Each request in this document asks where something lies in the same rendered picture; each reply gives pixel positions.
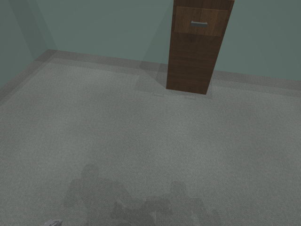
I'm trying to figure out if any drawer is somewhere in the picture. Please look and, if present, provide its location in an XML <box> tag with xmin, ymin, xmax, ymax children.
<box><xmin>174</xmin><ymin>7</ymin><xmax>228</xmax><ymax>36</ymax></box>

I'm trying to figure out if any cabinet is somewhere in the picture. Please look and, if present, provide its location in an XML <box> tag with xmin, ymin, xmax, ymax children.
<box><xmin>166</xmin><ymin>0</ymin><xmax>235</xmax><ymax>95</ymax></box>

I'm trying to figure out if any handle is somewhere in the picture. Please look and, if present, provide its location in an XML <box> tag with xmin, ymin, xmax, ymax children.
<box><xmin>191</xmin><ymin>21</ymin><xmax>207</xmax><ymax>27</ymax></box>

